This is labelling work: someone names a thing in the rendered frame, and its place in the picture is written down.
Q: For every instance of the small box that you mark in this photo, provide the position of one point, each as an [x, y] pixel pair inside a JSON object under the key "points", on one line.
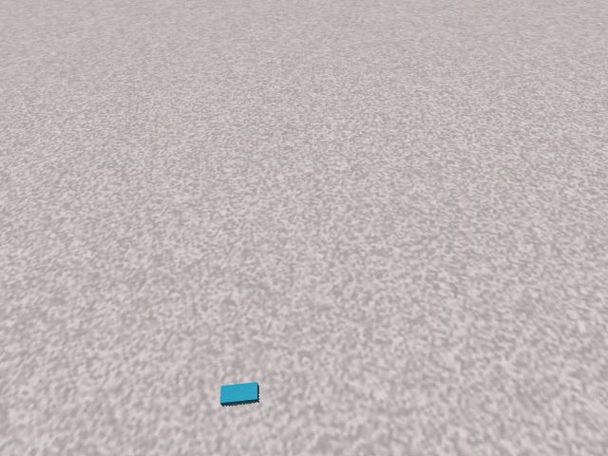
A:
{"points": [[239, 394]]}

